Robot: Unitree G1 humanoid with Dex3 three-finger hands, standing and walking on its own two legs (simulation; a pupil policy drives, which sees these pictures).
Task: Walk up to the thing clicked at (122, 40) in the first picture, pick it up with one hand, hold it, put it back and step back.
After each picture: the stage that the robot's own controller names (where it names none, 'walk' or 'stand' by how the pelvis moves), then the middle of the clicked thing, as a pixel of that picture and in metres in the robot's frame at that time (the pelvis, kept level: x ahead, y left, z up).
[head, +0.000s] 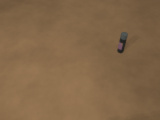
stand; (122, 43) +1.32 -0.34 -0.65
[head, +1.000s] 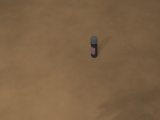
walk; (94, 47) +1.22 +0.06 -0.63
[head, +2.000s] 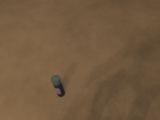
walk; (58, 86) +0.72 +0.34 -0.65
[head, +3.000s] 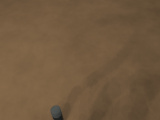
walk; (58, 117) +0.48 +0.27 -0.64
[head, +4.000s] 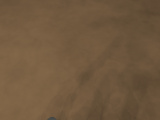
stand; out of the picture +0.41 +0.25 -0.65
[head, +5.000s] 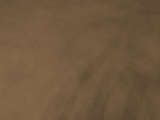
stand; out of the picture +0.38 +0.25 -0.66
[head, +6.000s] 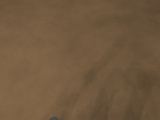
stand; out of the picture +0.41 +0.25 -0.66
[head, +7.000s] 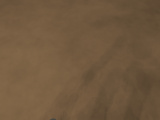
stand; out of the picture +0.40 +0.25 -0.66
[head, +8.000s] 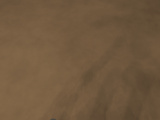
stand; out of the picture +0.39 +0.25 -0.66
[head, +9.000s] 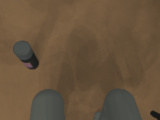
go down; (28, 57) +0.47 +0.26 -0.34
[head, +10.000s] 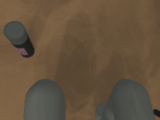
go down; (22, 42) +0.48 +0.28 -0.26
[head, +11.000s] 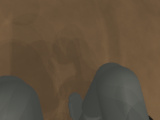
close in; out of the picture +0.46 +0.32 -0.17
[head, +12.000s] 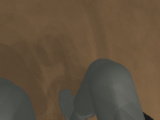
close; out of the picture +0.46 +0.34 -0.16
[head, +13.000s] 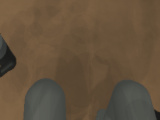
lift; out of the picture +0.37 +0.30 -0.04
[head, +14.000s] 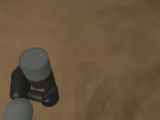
hold; (43, 82) +0.32 +0.16 +0.07
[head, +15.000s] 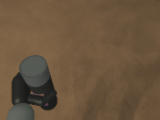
hold; (42, 87) +0.32 +0.17 +0.02
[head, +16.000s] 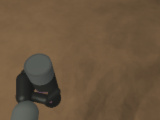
hold; (46, 85) +0.32 +0.16 +0.03
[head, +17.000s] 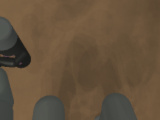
crouch; (12, 48) +0.44 +0.24 -0.05
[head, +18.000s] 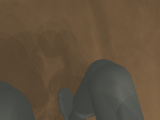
lower; out of the picture +0.45 +0.33 -0.17
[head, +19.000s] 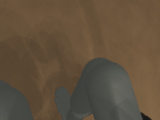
lower; out of the picture +0.45 +0.34 -0.17
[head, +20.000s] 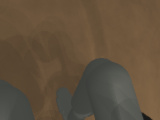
lower; out of the picture +0.45 +0.34 -0.17
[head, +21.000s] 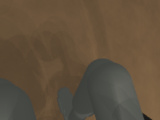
lower; out of the picture +0.45 +0.34 -0.17
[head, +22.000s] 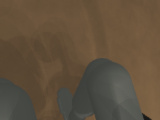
loosen; out of the picture +0.45 +0.33 -0.17
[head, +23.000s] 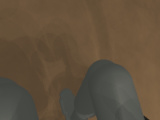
withdraw; out of the picture +0.45 +0.32 -0.17
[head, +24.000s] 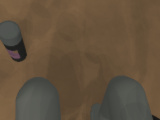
walk; (14, 44) +0.47 +0.28 -0.22
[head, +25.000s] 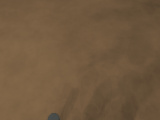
stand; out of the picture +0.41 +0.21 -0.58
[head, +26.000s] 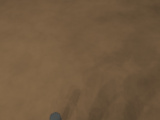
stand; out of the picture +0.43 +0.22 -0.60
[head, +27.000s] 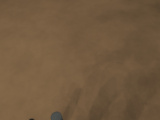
stand; out of the picture +0.42 +0.22 -0.60
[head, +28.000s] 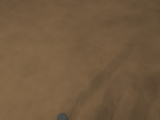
stand; out of the picture +0.44 +0.21 -0.65
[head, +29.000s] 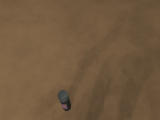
walk; (65, 101) +0.50 +0.22 -0.64
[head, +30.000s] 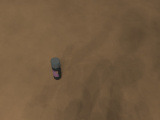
walk; (56, 69) +0.73 +0.22 -0.64
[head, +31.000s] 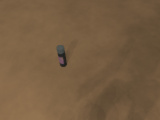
stand; (62, 56) +1.01 +0.29 -0.64
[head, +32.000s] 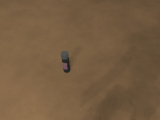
stand; (65, 62) +1.02 +0.26 -0.65
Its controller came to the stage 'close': yes
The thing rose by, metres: 0.68
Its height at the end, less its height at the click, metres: +0.00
